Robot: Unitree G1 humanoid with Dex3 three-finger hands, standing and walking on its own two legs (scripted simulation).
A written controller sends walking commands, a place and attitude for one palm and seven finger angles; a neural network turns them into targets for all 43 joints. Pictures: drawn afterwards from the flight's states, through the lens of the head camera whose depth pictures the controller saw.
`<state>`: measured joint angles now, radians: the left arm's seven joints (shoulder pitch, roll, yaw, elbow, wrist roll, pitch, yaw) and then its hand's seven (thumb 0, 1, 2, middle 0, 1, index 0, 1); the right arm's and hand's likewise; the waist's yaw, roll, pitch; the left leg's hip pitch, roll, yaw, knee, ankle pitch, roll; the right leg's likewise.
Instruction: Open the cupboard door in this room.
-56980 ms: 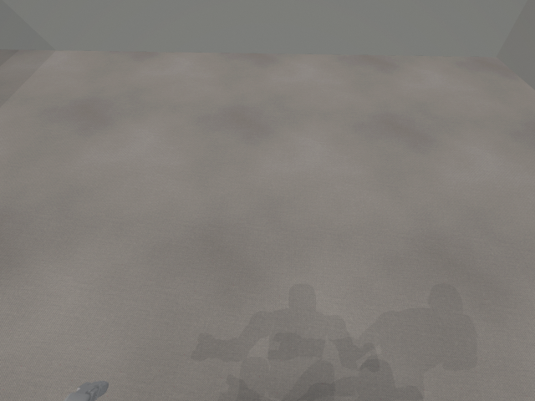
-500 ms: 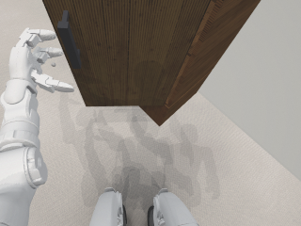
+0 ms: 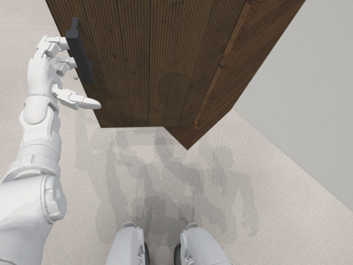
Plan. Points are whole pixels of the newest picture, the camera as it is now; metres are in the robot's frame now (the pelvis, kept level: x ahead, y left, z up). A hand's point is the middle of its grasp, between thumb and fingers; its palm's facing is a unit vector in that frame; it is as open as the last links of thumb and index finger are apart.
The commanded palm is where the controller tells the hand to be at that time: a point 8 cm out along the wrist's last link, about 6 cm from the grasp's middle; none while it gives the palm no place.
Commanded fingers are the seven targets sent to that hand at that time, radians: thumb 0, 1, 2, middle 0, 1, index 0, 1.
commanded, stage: slide the fingers in behind the handle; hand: left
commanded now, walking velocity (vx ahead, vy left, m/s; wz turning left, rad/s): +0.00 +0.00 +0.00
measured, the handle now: (82, 53) +0.57 +0.18 +0.06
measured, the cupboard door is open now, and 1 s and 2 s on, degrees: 50 50 60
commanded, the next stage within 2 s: close the thumb around the handle in 0.76 s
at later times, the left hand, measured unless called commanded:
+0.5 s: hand (93, 76) +0.51 +0.15 +0.05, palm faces +0.05 -1.00 -0.02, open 14.0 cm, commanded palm +0.49 +0.19 +0.05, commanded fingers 0.00 -0.50 0.30 -0.30 -1.20 -0.30 -1.20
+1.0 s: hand (93, 78) +0.51 +0.15 +0.05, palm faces +0.04 -1.00 -0.03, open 13.6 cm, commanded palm +0.49 +0.19 +0.05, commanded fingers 0.00 -0.05 0.49 -0.33 -1.25 -0.33 -1.25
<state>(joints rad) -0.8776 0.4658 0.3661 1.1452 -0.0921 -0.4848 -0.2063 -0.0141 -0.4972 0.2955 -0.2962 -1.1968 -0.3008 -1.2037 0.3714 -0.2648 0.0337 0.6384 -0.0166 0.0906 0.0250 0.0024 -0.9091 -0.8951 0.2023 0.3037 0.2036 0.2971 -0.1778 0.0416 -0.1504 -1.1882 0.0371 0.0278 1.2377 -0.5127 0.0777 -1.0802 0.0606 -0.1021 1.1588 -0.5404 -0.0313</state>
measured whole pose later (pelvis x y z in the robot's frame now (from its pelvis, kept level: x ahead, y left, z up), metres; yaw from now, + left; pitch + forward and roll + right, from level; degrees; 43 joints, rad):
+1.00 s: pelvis +0.00 -0.02 +0.00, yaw +1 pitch +26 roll -4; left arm -0.88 0.43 0.33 1.18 -0.08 -0.49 -0.15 -0.01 -0.42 0.33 -0.30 -1.20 -0.30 -1.21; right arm 0.36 -0.27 0.03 0.63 -0.01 0.09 0.03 0.00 -0.91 -0.90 0.20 0.30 0.20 0.30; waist -0.18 0.04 -0.15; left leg -1.17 0.04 0.02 1.23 -0.51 0.05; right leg -1.07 0.06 -0.11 1.17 -0.55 -0.06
